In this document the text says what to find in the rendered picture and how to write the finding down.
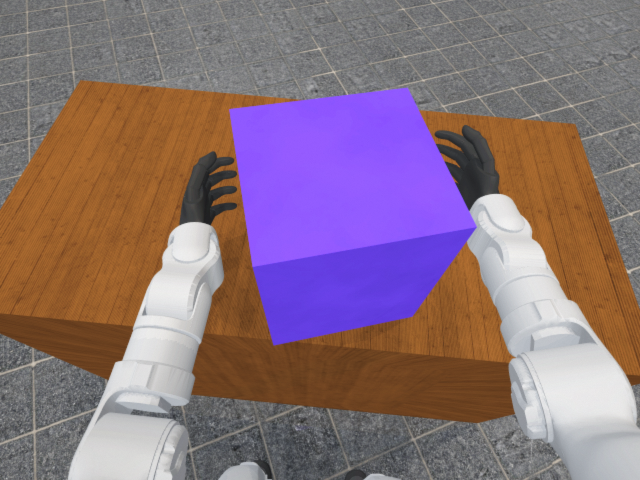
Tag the pedestal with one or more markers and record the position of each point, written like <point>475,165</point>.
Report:
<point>84,229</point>

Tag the robot left upper arm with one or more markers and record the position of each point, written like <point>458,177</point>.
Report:
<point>133,447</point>

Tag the robot right forearm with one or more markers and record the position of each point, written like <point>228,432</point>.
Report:
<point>533,308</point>

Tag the robot right hand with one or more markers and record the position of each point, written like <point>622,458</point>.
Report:
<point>477,176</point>

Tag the left robot shin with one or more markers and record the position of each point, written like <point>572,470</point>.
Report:
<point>250,463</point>

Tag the robot left foot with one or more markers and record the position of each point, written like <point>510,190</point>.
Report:
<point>265,467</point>

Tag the robot right upper arm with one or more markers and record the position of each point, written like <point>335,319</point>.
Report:
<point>573,398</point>

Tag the carton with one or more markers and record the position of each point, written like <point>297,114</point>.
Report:
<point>352,214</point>

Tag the robot left hand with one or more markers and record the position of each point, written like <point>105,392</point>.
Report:
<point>198,198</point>

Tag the robot left forearm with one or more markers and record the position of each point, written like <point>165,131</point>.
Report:
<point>156,370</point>

